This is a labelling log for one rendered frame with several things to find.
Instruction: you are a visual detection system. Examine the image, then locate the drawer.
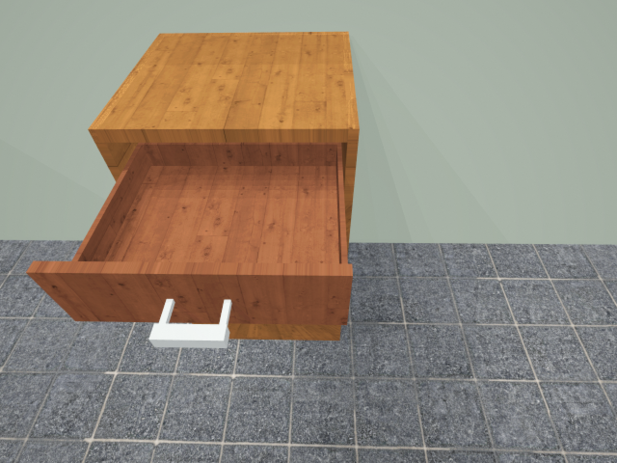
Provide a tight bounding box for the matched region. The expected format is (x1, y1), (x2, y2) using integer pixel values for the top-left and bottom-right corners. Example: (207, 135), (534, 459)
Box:
(26, 143), (353, 325)

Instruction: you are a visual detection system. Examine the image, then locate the handle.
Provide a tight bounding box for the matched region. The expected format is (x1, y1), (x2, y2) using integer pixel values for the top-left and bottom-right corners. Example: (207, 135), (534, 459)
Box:
(149, 299), (232, 348)

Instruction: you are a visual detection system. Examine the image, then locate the cabinet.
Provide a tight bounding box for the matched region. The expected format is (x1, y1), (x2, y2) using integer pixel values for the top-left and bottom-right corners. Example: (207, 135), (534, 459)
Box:
(88, 32), (360, 340)

